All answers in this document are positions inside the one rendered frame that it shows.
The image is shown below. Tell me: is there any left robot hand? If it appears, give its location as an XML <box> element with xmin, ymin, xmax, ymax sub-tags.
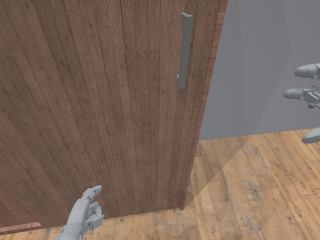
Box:
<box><xmin>66</xmin><ymin>185</ymin><xmax>104</xmax><ymax>233</ymax></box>

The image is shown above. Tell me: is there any right robot hand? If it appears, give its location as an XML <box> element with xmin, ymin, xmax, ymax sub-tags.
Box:
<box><xmin>283</xmin><ymin>63</ymin><xmax>320</xmax><ymax>144</ymax></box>

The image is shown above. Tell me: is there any handle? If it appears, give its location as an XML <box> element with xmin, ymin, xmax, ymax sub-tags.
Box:
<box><xmin>176</xmin><ymin>12</ymin><xmax>193</xmax><ymax>89</ymax></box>

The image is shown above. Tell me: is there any wardrobe door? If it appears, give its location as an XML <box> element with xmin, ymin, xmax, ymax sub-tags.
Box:
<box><xmin>0</xmin><ymin>183</ymin><xmax>38</xmax><ymax>228</ymax></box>
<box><xmin>0</xmin><ymin>0</ymin><xmax>220</xmax><ymax>228</ymax></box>

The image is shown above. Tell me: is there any left robot forearm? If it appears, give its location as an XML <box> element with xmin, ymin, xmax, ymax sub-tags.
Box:
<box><xmin>54</xmin><ymin>223</ymin><xmax>84</xmax><ymax>240</ymax></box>

